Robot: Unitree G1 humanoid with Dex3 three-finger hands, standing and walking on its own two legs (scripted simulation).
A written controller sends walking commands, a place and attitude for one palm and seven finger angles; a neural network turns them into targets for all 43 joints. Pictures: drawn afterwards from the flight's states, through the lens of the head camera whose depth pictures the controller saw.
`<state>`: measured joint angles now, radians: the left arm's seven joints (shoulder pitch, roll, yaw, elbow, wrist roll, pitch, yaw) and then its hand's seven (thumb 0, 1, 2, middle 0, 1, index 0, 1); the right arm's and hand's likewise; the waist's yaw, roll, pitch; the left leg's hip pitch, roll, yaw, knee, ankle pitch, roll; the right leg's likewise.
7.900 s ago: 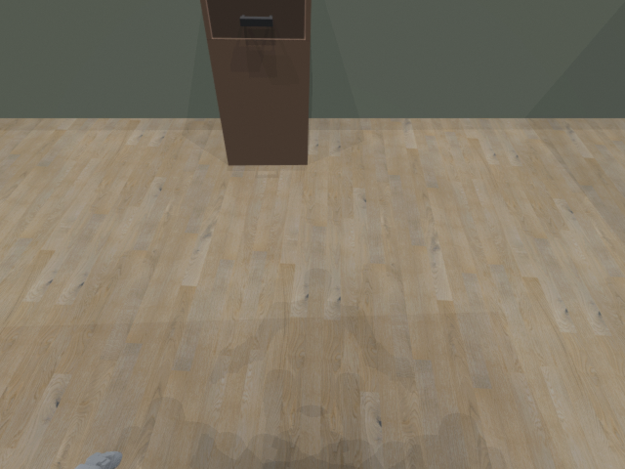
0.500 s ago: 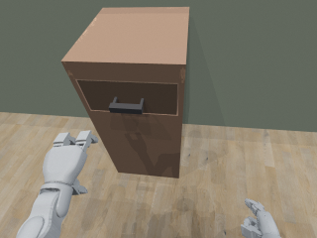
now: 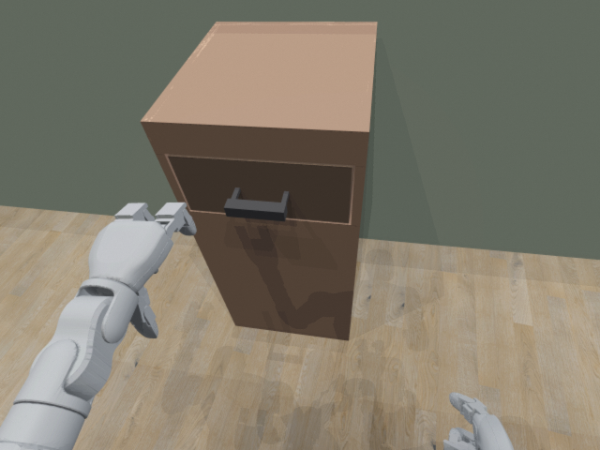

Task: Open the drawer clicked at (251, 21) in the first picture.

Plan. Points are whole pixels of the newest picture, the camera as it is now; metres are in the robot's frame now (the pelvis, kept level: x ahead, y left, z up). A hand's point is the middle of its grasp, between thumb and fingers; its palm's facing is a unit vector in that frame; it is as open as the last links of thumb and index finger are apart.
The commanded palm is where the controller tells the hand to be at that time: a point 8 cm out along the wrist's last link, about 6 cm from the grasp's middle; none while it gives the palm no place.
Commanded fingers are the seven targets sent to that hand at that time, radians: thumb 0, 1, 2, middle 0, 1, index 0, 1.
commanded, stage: raise the hand with hooked fingers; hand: left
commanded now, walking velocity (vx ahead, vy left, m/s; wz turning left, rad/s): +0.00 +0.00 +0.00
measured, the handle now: (258, 201) +0.56 +0.17 -0.05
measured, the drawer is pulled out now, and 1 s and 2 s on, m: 0.00 0.00 0.00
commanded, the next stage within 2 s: move the hooked fingers above the handle in 0.24 s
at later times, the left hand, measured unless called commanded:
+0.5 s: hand (172, 276) +0.31 +0.22 +0.07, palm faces +0.00 -0.06 -1.00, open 13.8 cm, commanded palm +0.30 +0.22 +0.12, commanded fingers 0.00 -0.50 0.30 -0.30 -1.20 -0.30 -1.20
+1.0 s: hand (214, 238) +0.39 +0.19 +0.04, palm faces -0.03 -0.04 -1.00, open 13.8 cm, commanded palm +0.38 +0.20 +0.10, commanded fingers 0.00 -0.50 0.30 -0.30 -1.20 -0.30 -1.20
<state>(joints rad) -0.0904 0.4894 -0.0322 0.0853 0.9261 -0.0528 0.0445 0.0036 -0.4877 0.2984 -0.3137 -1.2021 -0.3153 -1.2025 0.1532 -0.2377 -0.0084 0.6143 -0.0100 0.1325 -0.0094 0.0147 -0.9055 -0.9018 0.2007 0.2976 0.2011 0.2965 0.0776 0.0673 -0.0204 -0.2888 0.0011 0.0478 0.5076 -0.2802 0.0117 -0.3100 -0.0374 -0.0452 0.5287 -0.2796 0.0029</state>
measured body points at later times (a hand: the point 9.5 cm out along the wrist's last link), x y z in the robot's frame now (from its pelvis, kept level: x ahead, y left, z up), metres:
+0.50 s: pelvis -0.01 -0.01 +0.00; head +0.01 -0.04 +0.45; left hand +0.30 +0.22 +0.12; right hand +0.18 -0.23 -0.12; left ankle -0.01 +0.11 -0.74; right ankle -0.01 -0.12 -0.74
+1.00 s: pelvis -0.01 -0.01 -0.01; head +0.04 -0.04 +0.44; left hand +0.39 +0.19 +0.09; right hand +0.09 -0.28 -0.14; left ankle -0.01 +0.11 -0.74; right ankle -0.01 -0.12 -0.74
